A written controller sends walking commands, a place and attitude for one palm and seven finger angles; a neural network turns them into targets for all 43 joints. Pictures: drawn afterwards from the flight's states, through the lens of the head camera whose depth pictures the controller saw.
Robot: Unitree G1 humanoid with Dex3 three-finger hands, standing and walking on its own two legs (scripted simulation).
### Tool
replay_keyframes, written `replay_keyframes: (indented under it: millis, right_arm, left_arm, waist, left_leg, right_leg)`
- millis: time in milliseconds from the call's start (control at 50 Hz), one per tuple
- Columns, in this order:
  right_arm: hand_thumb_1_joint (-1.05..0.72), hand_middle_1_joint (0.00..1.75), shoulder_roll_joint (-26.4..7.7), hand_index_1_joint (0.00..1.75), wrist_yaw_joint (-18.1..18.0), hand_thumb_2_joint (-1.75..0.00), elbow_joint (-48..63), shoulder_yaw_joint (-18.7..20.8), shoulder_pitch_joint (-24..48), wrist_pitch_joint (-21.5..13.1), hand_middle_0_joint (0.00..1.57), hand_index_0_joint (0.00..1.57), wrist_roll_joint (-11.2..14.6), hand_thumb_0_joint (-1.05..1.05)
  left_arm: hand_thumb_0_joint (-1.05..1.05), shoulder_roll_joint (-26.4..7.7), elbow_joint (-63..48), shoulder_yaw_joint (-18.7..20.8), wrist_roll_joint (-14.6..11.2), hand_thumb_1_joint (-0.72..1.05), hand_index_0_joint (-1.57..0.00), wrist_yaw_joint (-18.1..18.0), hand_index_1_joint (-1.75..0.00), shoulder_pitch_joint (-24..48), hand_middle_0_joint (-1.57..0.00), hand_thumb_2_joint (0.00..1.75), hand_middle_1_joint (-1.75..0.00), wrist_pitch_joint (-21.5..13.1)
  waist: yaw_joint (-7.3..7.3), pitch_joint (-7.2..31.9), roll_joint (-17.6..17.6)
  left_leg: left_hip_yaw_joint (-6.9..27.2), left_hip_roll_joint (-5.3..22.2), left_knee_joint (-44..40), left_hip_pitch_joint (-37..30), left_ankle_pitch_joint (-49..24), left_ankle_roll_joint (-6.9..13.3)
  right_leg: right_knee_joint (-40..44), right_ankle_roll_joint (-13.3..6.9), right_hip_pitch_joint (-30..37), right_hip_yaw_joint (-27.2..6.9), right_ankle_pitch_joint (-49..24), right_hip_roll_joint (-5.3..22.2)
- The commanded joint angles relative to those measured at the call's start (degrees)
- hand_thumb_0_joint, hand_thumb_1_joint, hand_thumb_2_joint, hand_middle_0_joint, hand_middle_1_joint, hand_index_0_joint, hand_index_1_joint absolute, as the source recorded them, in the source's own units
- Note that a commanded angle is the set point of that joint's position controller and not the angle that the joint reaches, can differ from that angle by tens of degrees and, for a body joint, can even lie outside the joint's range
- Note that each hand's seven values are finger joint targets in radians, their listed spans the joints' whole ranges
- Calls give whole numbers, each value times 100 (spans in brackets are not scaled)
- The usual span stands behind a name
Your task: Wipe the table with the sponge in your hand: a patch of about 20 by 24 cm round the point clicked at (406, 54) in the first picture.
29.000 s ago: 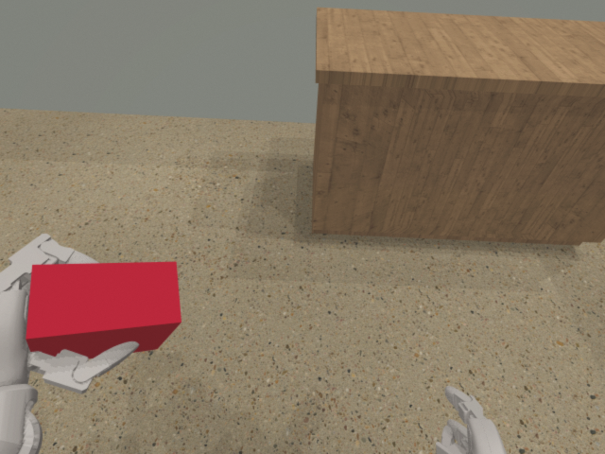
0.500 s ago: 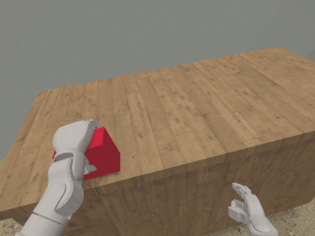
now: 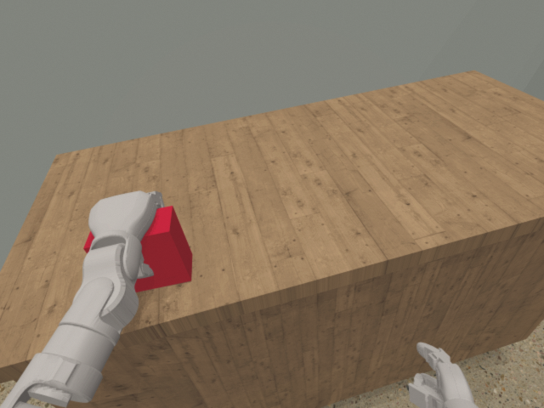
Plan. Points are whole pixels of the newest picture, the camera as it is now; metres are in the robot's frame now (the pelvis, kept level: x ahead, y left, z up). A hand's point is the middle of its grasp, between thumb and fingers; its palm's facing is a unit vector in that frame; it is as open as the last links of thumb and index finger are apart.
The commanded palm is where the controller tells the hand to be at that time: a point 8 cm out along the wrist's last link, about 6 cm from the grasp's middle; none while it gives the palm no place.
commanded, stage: wipe forward along the middle lane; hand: left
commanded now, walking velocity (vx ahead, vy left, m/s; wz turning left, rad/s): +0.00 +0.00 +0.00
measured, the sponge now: (148, 259) +0.32 +0.25 +0.07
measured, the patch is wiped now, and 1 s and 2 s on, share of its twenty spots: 1.00 1.00 1.00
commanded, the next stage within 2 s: slide back across to the first lane in 0.92 s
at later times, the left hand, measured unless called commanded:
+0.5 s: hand (141, 216) +0.37 +0.27 +0.12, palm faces -0.04 -0.01 -1.00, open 10.1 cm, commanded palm +0.35 +0.27 +0.15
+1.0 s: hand (137, 195) +0.42 +0.30 +0.12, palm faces -0.08 -0.02 -1.00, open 10.1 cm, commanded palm +0.41 +0.30 +0.16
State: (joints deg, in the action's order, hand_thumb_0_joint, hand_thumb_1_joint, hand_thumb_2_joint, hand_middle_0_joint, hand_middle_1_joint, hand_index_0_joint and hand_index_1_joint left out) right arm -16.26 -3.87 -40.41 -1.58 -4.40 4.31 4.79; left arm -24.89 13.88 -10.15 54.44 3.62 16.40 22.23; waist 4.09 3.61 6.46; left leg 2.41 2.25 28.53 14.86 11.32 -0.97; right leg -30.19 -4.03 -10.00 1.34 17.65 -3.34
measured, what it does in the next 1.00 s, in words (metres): stands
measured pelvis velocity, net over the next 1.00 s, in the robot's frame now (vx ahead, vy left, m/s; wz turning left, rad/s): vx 0.00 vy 0.02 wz -0.01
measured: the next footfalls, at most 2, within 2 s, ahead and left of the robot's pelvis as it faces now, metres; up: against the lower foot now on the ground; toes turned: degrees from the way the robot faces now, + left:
none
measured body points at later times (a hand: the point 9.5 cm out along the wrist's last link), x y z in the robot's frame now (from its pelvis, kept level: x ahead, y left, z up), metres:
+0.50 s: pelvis +0.00 +0.00 +0.00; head -0.02 -0.03 +0.45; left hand +0.37 +0.27 +0.17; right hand +0.16 -0.24 -0.12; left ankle +0.05 +0.16 -0.73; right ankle -0.01 -0.07 -0.73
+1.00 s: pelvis +0.00 +0.02 +0.00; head +0.01 +0.00 +0.45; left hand +0.42 +0.30 +0.18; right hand +0.12 -0.24 -0.13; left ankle +0.05 +0.16 -0.73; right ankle -0.01 -0.07 -0.73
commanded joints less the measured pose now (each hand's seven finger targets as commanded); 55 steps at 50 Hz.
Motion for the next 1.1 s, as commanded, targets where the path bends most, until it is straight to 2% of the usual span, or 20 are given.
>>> replay_keyframes:
  millis: [0,20,80,100,160,180,220,260,280,340,380,420,480,540,660,680,860,980,1020,1080]
  right_arm:
    - [-90,30,-536,30,14,-90,1038,205,1116,-299,20,20,-8,0]
    - [-90,30,-560,30,0,-90,986,216,1053,-284,20,20,-3,0]
    - [-90,30,-613,30,-15,-90,921,234,997,-233,20,20,5,0]
    - [-90,30,-580,30,-26,-90,932,226,969,-243,20,20,25,0]
    - [-90,30,-611,30,-50,-90,867,236,862,-210,20,20,32,0]
    - [-90,30,-651,30,-55,-90,831,256,796,-210,20,20,16,0]
    - [-90,30,-614,30,-57,-90,853,250,713,-196,20,20,41,0]
    - [-90,30,-638,30,-48,-90,853,266,645,-161,20,20,34,0]
    - [-90,30,-667,30,-49,-90,833,266,601,-146,20,20,22,0]
    - [-90,30,-642,30,-60,-90,841,270,508,-131,20,20,42,0]
    - [-90,30,-682,30,-66,-90,804,286,411,-116,20,20,26,0]
    - [-90,30,-654,30,-49,-90,803,295,336,-111,20,20,47,0]
    - [-90,30,-671,30,-20,-90,832,324,256,-74,20,20,32,0]
    - [-90,30,-685,30,-1,-90,807,344,161,-31,20,20,41,0]
    - [-90,30,-731,30,-29,-90,662,351,34,7,20,20,52,0]
    - [-90,30,-711,30,-24,-90,715,346,48,-4,20,20,50,0]
    - [-90,30,-777,30,-11,-90,614,368,-287,65,20,20,29,0]
    - [-90,30,-799,30,15,-90,634,394,-412,102,20,20,10,0]
    - [-90,30,-795,30,35,-90,629,420,-472,109,20,20,3,0]
    - [-90,30,-803,30,53,-90,733,449,-424,142,20,20,-17,0]
  left_arm:
    - [0,-827,-253,454,12,10,-120,-191,-160,1598,-120,130,-160,-117]
    - [0,-889,-48,512,15,10,-120,-193,-160,1604,-120,130,-160,-126]
    - [0,-1117,201,612,87,10,-120,-202,-160,1906,-120,130,-160,-138]
    - [0,-906,293,409,92,10,-120,-203,-160,2126,-120,130,-160,-164]
    - [0,-943,765,405,108,10,-120,-209,-160,2274,-120,130,-160,-208]
    - [0,-1249,840,639,158,10,-120,-223,-160,2352,-120,130,-160,-241]
    - [0,-951,1095,391,175,10,-120,-225,-160,2453,-120,130,-160,-279]
    - [0,-1067,1197,469,177,10,-120,-240,-160,2584,-120,130,-160,-334]
    - [0,-1319,1254,661,211,10,-120,-248,-160,2701,-120,130,-160,-362]
    - [0,-1122,1576,461,190,10,-120,-258,-160,2953,-120,130,-160,-435]
    - [0,-1518,1668,764,245,10,-120,-272,-160,3093,-120,130,-160,-519]
    - [0,-1169,1835,469,266,10,-120,-285,-160,3250,-120,130,-160,-572]
    - [0,-1374,1888,699,270,10,-120,-326,-160,3170,-120,130,-160,-641]
    - [0,-1181,2021,519,273,10,-120,-366,-160,3260,-120,130,-160,-670]
    - [0,-1539,2529,676,347,10,-120,-448,-160,3827,-120,130,-160,-699]
    - [0,-1579,2420,714,323,10,-120,-428,-160,3914,-120,130,-160,-741]
    - [0,-1836,3094,737,533,10,-120,-430,-160,4423,-120,130,-160,-890]
    - [0,-1965,3125,852,554,10,-120,-419,-160,4714,-120,130,-160,-979]
    - [0,-1828,3172,743,567,10,-120,-448,-160,4625,-120,130,-160,-973]
    - [0,-2238,2799,1172,541,10,-120,-458,-160,4347,-120,130,-160,-1035]
  waist:
    - [-34,635,-1000]
    - [-62,556,-1103]
    - [-82,454,-901]
    - [-127,474,-962]
    - [-151,461,-1004]
    - [-136,530,-918]
    - [-184,552,-988]
    - [-173,737,-956]
    - [-168,738,-871]
    - [-239,647,-1000]
    - [-215,808,-902]
    - [-303,753,-946]
    - [-233,992,-894]
    - [-306,933,-954]
    - [-404,809,-984]
    - [-354,948,-840]
    - [-524,1095,-807]
    - [-532,1303,-710]
    - [-546,1296,-597]
    - [-338,1822,-631]
  left_leg:
    - [-301,-442,-75,-427,-383,349]
    - [-290,-438,-73,-393,-350,351]
    - [-276,-439,-114,-352,-194,327]
    - [-291,-439,-98,-306,-177,346]
    - [-294,-440,-77,-198,-54,346]
    - [-266,-439,-88,-224,-40,334]
    - [-274,-434,-66,-145,-33,341]
    - [-278,-442,-14,-122,-138,351]
    - [-238,-430,-50,-121,-109,337]
    - [-273,-428,-16,-14,6,367]
    - [-224,-426,-14,3,-45,349]
    - [-266,-417,32,20,-103,373]
    - [-231,-422,28,29,-216,369]
    - [-280,-415,56,75,-203,385]
    - [-291,-396,48,219,-11,390]
    - [-265,-406,15,204,-58,384]
    - [-309,-374,114,289,-180,403]
    - [-284,-349,93,246,-395,393]
    - [-311,-331,118,150,-395,405]
    - [-294,-343,125,22,-836,412]
  right_leg:
    - [823,128,-378,-407,-1293,155]
    - [849,134,-425,-429,-1280,141]
    - [913,105,-564,-504,-1003,142]
    - [877,126,-593,-403,-977,150]
    - [896,143,-680,-409,-817,150]
    - [909,111,-673,-486,-779,143]
    - [864,128,-723,-371,-746,138]
    - [806,129,-624,-380,-971,148]
    - [819,100,-646,-413,-916,141]
    - [843,149,-759,-364,-768,150]
    - [818,113,-693,-435,-845,139]
    - [776,136,-792,-339,-949,138]
    - [747,111,-651,-360,-1126,125]
    - [734,142,-700,-314,-1170,131]
    - [774,168,-884,-304,-842,130]
    - [785,149,-796,-336,-909,139]
    - [694,163,-858,-287,-1124,130]
    - [666,131,-818,-234,-1348,107]
    - [651,140,-877,-181,-1277,103]
    - [575,96,-404,-196,-1822,110]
